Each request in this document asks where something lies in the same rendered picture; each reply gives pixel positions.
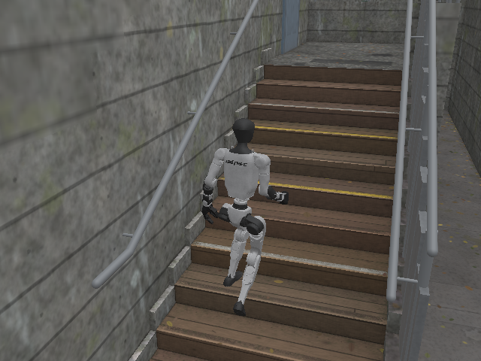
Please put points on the robot right forearm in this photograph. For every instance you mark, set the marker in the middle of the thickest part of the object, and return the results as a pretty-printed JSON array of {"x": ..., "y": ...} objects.
[{"x": 271, "y": 192}]

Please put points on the robot shin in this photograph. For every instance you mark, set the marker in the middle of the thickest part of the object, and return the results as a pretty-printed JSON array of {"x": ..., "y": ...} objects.
[
  {"x": 248, "y": 279},
  {"x": 237, "y": 250}
]

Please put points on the left robot hand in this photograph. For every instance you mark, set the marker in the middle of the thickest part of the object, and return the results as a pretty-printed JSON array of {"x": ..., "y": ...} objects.
[{"x": 212, "y": 211}]

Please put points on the robot left upper arm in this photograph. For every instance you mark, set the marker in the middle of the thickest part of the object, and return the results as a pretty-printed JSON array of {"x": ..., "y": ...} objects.
[{"x": 215, "y": 166}]

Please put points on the right robot hand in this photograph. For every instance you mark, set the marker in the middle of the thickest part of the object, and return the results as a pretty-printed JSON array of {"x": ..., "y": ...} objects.
[{"x": 286, "y": 198}]

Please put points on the robot left shin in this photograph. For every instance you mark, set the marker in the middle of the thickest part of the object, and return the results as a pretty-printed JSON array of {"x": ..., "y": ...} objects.
[{"x": 237, "y": 250}]

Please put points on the robot left forearm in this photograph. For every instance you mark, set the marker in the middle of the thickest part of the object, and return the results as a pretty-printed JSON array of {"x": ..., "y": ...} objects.
[{"x": 207, "y": 195}]

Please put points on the robot right shin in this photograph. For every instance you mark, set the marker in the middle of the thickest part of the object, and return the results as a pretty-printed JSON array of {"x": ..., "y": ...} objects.
[{"x": 248, "y": 279}]

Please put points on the robot right upper arm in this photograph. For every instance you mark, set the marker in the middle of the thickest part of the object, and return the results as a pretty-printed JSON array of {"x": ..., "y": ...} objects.
[{"x": 263, "y": 163}]

